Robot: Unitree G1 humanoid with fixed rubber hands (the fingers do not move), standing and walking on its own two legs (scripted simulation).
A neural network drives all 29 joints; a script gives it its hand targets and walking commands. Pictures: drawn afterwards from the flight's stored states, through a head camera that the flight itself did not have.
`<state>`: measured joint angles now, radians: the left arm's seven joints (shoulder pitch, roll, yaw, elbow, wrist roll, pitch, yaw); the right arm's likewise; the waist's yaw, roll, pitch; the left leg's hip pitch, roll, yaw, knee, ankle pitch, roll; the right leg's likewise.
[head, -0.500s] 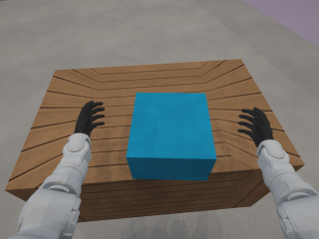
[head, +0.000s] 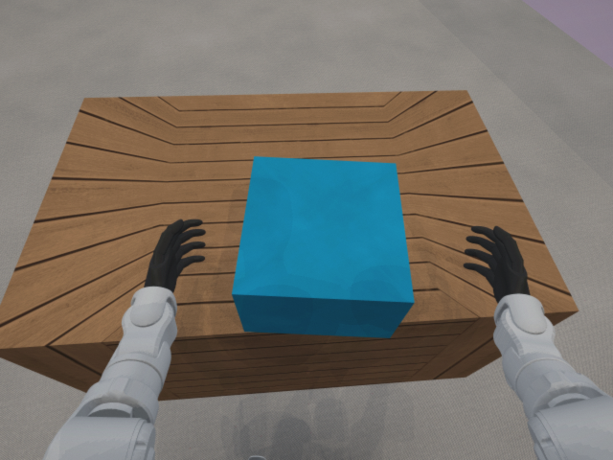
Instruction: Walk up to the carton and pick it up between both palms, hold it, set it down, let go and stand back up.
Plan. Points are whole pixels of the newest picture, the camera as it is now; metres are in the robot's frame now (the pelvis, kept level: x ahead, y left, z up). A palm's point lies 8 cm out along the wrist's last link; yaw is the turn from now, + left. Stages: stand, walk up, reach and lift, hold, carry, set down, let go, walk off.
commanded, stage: set down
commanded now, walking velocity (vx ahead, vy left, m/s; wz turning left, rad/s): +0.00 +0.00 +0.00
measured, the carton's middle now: (321, 246) +0.49 +0.02 -0.11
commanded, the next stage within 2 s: let go in 1.56 s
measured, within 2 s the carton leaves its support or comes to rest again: neither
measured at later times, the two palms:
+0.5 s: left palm (171, 337) +0.29 +0.22 -0.05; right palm (513, 347) +0.30 -0.24 -0.03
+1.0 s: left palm (139, 337) +0.28 +0.24 +0.00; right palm (498, 363) +0.27 -0.21 -0.01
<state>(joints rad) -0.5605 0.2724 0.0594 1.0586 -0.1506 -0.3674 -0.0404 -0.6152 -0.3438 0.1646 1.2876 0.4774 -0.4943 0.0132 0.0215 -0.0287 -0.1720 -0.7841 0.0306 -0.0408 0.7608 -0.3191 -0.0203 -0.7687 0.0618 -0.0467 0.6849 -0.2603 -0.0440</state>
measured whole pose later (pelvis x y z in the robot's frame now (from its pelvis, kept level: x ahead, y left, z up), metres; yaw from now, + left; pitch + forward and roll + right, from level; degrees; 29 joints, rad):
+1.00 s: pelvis +0.00 +0.01 +0.02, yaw +1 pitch +1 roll +0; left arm -0.32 0.26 -0.05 1.10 -0.21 -0.30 -0.01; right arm -0.30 -0.21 0.06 1.19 0.22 -0.38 0.00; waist 0.00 -0.01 -0.06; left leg -0.35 0.00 -0.03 0.63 -0.30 0.00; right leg -0.35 0.03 -0.02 0.60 -0.27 -0.03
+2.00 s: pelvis +0.03 +0.01 +0.04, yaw -1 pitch -6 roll +0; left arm 0.16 0.19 0.02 0.55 0.02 0.11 0.00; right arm 0.16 -0.20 -0.02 0.77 0.00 -0.22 0.02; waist 0.01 -0.01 0.08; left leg -0.03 0.02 0.02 0.39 -0.26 0.00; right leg -0.05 0.04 0.02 0.37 -0.21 -0.03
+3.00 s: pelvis +0.04 +0.03 +0.03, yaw -11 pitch +0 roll +1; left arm 0.31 0.22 0.03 0.69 0.03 -0.01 0.02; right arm 0.33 -0.26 -0.06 0.84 -0.03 0.04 0.00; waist -0.03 -0.01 -0.02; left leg -0.17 0.04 0.20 0.52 -0.35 0.02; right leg -0.29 0.08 0.18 0.58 -0.28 0.00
